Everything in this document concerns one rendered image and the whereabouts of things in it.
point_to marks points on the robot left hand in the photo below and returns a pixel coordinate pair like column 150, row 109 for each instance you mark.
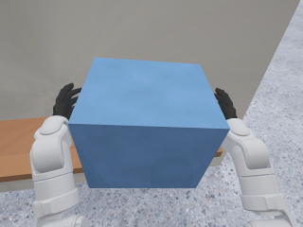
column 64, row 102

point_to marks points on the robot left upper arm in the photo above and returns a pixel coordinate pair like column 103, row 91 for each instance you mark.
column 72, row 221

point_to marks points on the robot left forearm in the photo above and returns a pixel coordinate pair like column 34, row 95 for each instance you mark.
column 52, row 171

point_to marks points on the robot right forearm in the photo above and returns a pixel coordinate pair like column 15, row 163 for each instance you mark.
column 259, row 188

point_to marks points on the table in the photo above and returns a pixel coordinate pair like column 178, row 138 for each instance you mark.
column 16, row 140

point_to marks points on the carton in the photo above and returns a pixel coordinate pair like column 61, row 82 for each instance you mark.
column 146, row 124

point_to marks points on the robot right hand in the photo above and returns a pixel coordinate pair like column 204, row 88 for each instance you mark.
column 225, row 104

